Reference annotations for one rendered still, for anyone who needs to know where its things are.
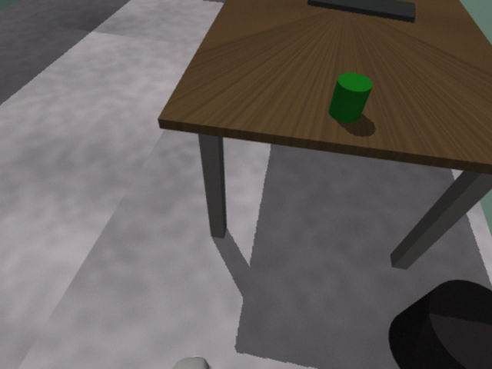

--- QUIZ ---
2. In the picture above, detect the table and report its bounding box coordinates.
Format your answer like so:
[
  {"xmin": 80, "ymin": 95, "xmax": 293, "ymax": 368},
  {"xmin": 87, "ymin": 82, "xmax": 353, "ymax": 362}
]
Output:
[{"xmin": 158, "ymin": 0, "xmax": 492, "ymax": 270}]

